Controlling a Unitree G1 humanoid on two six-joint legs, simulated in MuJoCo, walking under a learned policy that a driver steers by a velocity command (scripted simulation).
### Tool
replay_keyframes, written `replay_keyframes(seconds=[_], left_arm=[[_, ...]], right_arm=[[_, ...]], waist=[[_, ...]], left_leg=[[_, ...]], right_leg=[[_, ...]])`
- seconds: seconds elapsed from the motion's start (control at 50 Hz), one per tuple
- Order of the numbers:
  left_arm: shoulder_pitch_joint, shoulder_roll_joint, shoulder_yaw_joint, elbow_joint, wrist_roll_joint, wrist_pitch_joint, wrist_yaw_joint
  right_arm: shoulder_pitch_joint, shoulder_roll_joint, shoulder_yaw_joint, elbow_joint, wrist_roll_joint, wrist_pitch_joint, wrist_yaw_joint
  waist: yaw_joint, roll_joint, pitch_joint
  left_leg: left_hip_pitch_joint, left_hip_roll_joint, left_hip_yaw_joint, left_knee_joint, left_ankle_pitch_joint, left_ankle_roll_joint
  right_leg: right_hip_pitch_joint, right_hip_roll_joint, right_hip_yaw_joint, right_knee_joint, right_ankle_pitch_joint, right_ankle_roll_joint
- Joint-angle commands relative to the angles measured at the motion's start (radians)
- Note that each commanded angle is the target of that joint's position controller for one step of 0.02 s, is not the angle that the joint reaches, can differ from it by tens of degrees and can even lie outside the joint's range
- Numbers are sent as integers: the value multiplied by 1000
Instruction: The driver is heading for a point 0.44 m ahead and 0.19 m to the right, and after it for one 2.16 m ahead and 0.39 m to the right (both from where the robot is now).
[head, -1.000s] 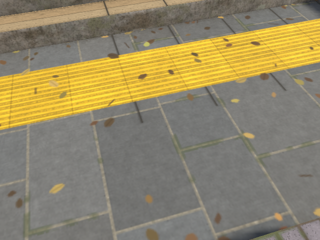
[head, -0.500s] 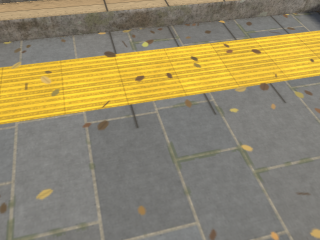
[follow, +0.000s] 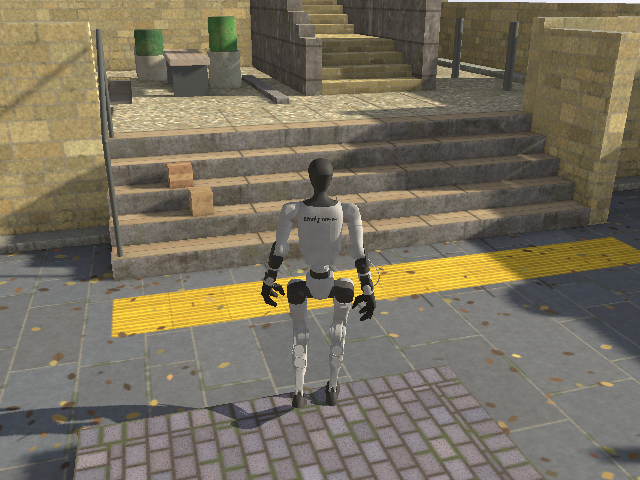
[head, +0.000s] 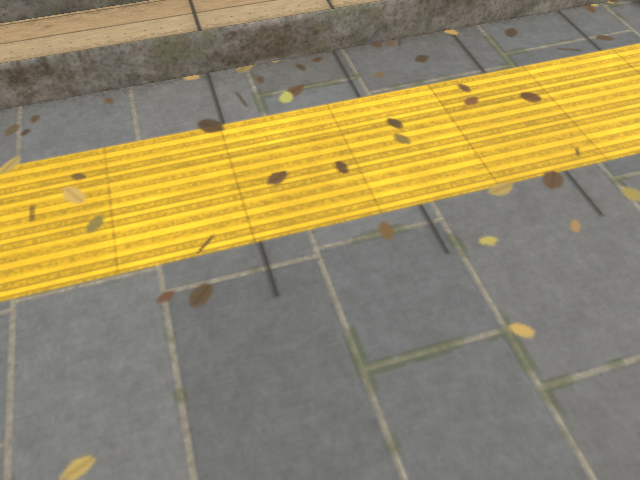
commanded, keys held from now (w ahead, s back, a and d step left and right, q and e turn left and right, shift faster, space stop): w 0.06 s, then w+e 0.82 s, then w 0.12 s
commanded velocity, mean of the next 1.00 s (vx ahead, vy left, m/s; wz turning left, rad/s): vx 0.50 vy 0.00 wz -0.41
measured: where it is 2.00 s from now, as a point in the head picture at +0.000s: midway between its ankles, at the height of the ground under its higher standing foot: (430, 293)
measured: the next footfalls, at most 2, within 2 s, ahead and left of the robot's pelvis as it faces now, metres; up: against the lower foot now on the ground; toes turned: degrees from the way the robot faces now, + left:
left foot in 0.44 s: +0.41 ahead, +0.13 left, -0.15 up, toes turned -7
right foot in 0.86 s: +0.62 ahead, -0.11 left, -0.15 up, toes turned -27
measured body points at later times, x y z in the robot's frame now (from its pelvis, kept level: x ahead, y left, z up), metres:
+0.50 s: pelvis +0.31 +0.04 -0.12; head +0.35 +0.06 +0.33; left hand +0.26 +0.31 -0.27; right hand +0.48 -0.20 -0.22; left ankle +0.37 +0.13 -0.87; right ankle +0.09 -0.06 -0.65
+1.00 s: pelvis +0.56 -0.05 -0.13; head +0.58 -0.07 +0.32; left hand +0.80 +0.13 -0.25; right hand +0.50 -0.30 -0.28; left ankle +0.55 +0.11 -0.77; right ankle +0.58 -0.09 -0.86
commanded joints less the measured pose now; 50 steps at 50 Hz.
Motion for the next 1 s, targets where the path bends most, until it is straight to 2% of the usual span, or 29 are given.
replay_keyframes(seconds=[0.02, 0.06, 0.1, 0.12, 0.16, 0.22, 0.3, 0.36, 0.38, 0.42, 0.44, 0.46, 0.48, 0.5, 0.52, 0.54, 0.56, 0.6, 0.62, 0.66, 0.72, 0.78, 0.84, 0.86, 0.88, 0.9, 0.92, 0.94, 1.0], left_arm=[[102, 100, 12, 2, -5, -26, 3], [134, 122, 17, 25, 7, -41, 13], [167, 149, 24, 41, 18, -52, 16], [189, 116, 12, 53, 10, -68, 19], [185, 120, 10, 42, 10, -79, 26], [199, 97, -3, 29, 9, -60, 35], [282, 91, -7, 17, 34, -36, 44], [355, 101, -1, 17, 58, -21, 76], [367, 104, 0, 21, 51, -7, 85], [346, 121, 6, 19, 20, 23, 84], [332, 120, 12, 7, -10, 23, 68], [417, 56, 12, 2, -59, 17, 65], [460, 73, 0, -6, -76, 13, 88], [407, 86, -5, 1, -41, 13, 90], [298, 77, -10, -39, -7, 22, 78], [112, 104, 1, -85, 28, 23, 66], [26, 118, 10, -124, 36, 23, 41], [-35, 35, -9, -171, 27, 39, -6], [-2, 15, -15, -156, 35, 43, -23], [29, -1, -27, -159, 21, 39, -38], [-83, 19, -35, -185, 14, 41, -38], [-179, 43, -32, -222, 20, 37, -38], [-13, 86, -10, -181, 28, 27, -29], [146, 148, 17, -138, 40, 21, -15], [182, 272, 48, -149, 42, 25, 1], [215, 272, 46, -168, 6, 45, 8], [165, 242, 39, -153, 2, 51, 23], [115, 193, 26, -149, -3, 46, 27], [31, 128, 1, -151, -10, 9, 29]], right_arm=[[-25, -138, -47, -83, -7, 12, 4], [-47, -75, -36, -97, -39, 60, 17], [-108, -76, -41, -127, -40, 78, 24], [-233, -100, -53, -167, -19, 68, 23], [-331, -95, -43, -212, -23, 52, 37], [-332, -74, -37, -206, -23, 43, 65], [-453, -106, -28, -259, -16, 35, 66], [-478, -112, -20, -275, -1, 8, 56], [-415, -108, -18, -256, -5, -7, 49], [-129, -146, -38, -147, -17, -21, 25], [21, -195, -55, -113, -31, -16, 22], [153, -226, -55, -92, -48, -21, 34], [191, -227, -59, -93, -27, -19, 48], [175, -202, -63, -111, -21, -12, 46], [111, -225, -74, -121, -30, -12, 24], [27, -139, -49, -153, -34, -23, 5], [-10, -121, -31, -146, -19, -37, 0], [-84, -95, -18, -124, -4, -52, -5], [-114, -100, -21, -120, 1, -57, -6], [-148, -102, -20, -131, 13, -61, -3], [-78, -131, -30, -123, 22, -47, 2], [23, -149, -33, -100, 2, -14, -9], [71, -208, -42, -100, -11, 20, -14], [68, -210, -40, -120, -10, 25, -10], [121, -103, -16, -188, -1, 21, 10], [-4, -181, -33, -229, -6, 15, 15], [-98, -188, -34, -255, -2, 7, 17], [-87, -169, -25, -248, 4, -1, 19], [-8, -131, -17, -202, -26, 42, 19]], waist=[[-3, -28, 54], [-25, -23, 57], [-17, -44, 51], [9, -22, 85], [22, -46, 78], [34, -35, 10], [117, -65, 59], [157, -52, 85], [137, -38, 64], [7, 49, -33], [-62, 88, -120], [-48, 186, -276], [-55, 189, -388], [-87, 140, -387], [-85, 191, -343], [-92, 62, -215], [-52, 35, -95], [44, 28, 46], [65, 85, 34], [94, 135, -2], [47, 78, -16], [11, 24, -9], [71, 29, -117], [141, -26, -201], [88, -271, -318], [132, -184, -355], [117, -92, -186], [72, -41, -108], [-30, -22, -74]], left_leg=[[-345, 101, -95, 13, 22, -12], [-240, 105, -51, -82, 46, -43], [-280, 112, -10, -129, 192, -50], [-419, 131, -54, -216, 293, -59], [-369, 116, -18, -456, 495, -68], [-179, 91, 12, -563, 793, -51], [-249, 93, 3, -660, 790, -60], [-224, 107, -42, -871, 762, -88], [-149, 123, -65, -965, 814, -85], [179, 124, 10, -1065, 934, -83], [467, 186, -23, -955, 986, -63], [817, 353, -110, -570, 1491, -35], [991, 473, -224, -469, 1405, 15], [905, 492, -269, -545, 1043, 66], [719, 541, -423, -741, 392, 166], [513, 510, -401, -836, 271, 163], [330, 474, -336, -884, 350, 119], [-36, 323, -98, -1008, 445, 37], [-111, 265, -19, -1018, 504, 30], [-106, 242, 81, -989, 679, 37], [73, 280, 107, -1014, 744, 25], [278, 297, 162, -921, 886, 12], [304, 293, 223, -554, 1069, 5], [149, 275, 241, -291, 893, -23], [-253, 129, 249, 102, 70, -77], [-452, 14, 52, 259, -135, -92], [-558, 86, 5, 236, -25, -79], [-498, 124, 4, 124, 53, -74], [-270, 163, 0, -50, 86, -89]], right_leg=[[155, -371, 490, -407, 157, -213], [51, -324, 384, -440, 195, -194], [75, -285, 334, -423, 241, -192], [155, -250, 326, -422, 152, -155], [99, -184, 289, -431, 46, -128], [23, -152, 272, -343, 0, -113], [103, -158, 330, -175, -59, -107], [220, -139, 374, -4, -11, -87], [246, -119, 367, 101, 25, -85], [168, -55, 282, 475, 123, -75], [-66, -4, 238, 730, -102, -63], [-369, 54, 193, 1084, -561, -29], [-591, -20, 196, 1178, -500, -33], [-680, -66, 185, 1220, -406, -29], [-743, -80, 128, 1274, -283, -3], [-754, -122, 157, 1197, -130, 8], [-695, -151, 184, 999, -45, 22], [-432, -164, 166, 592, 104, 68], [-306, -142, 126, 481, 221, 71], [-185, -140, 109, 264, 345, 48], [-173, -126, 41, 102, 341, -2], [-204, -84, -6, 8, 216, -48], [40, 26, -47, -77, 80, -103], [275, -21, 68, -139, 42, -152], [600, -349, 570, -189, -11, -290], [646, -432, 895, -365, -56, -334], [558, -406, 704, -377, 25, -291], [413, -370, 586, -391, 163, -246], [195, -254, 377, -431, 445, -172]])
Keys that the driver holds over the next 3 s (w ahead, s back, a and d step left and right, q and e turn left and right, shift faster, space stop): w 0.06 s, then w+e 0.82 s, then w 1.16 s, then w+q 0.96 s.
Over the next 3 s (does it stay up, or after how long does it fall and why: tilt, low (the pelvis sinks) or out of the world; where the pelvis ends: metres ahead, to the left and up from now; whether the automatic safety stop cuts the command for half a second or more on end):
stays up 1.56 -0.48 -0.13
